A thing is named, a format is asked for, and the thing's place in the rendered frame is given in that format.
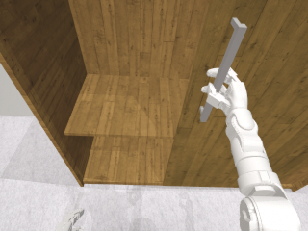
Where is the right robot upper arm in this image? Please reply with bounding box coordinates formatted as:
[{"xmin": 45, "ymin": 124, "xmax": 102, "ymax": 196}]
[{"xmin": 240, "ymin": 195, "xmax": 300, "ymax": 231}]

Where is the wardrobe door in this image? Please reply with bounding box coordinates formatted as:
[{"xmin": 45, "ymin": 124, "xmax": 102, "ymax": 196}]
[
  {"xmin": 280, "ymin": 164, "xmax": 308, "ymax": 184},
  {"xmin": 163, "ymin": 0, "xmax": 308, "ymax": 188}
]

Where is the robot left hand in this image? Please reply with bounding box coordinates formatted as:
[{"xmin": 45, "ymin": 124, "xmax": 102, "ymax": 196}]
[{"xmin": 55, "ymin": 208, "xmax": 85, "ymax": 231}]

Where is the robot right hand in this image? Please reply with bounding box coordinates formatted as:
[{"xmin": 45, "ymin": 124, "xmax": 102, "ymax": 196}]
[{"xmin": 201, "ymin": 67, "xmax": 248, "ymax": 117}]

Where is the right robot forearm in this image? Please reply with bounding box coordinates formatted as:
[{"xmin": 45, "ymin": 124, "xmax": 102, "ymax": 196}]
[{"xmin": 225, "ymin": 108, "xmax": 302, "ymax": 231}]

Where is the handle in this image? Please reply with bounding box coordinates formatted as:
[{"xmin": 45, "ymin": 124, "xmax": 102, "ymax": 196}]
[{"xmin": 199, "ymin": 17, "xmax": 247, "ymax": 122}]

